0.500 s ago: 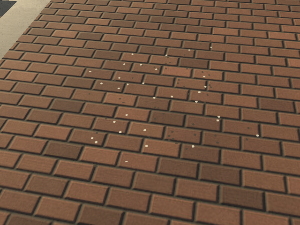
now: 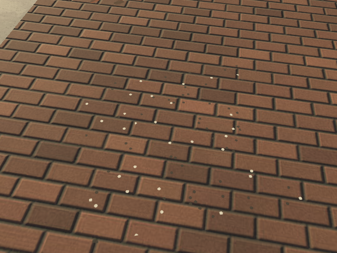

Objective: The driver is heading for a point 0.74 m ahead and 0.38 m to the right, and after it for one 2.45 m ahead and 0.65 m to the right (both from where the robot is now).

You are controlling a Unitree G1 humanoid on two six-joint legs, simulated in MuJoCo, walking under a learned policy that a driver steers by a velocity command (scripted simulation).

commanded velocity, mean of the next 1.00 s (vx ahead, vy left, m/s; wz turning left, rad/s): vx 0.50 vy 0.00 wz -0.51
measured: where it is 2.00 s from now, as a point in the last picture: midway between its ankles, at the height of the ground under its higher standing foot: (244, 189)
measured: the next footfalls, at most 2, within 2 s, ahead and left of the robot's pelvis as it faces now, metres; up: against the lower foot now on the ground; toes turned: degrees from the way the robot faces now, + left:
right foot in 0.46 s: +0.38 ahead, -0.17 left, +0.00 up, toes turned -17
left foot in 0.94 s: +0.72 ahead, -0.09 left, +0.00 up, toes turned -34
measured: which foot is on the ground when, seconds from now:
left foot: down 0.00-0.46, up 0.48-0.92, down 0.94-1.00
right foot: up 0.00-0.44, down 0.46-0.94, up 0.96-1.00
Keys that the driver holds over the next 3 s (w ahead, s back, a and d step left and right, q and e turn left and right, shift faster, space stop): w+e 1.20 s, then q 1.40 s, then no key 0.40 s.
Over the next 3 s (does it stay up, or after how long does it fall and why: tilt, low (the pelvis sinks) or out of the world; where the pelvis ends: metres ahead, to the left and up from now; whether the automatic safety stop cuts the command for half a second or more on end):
stays up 0.75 -0.26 0.01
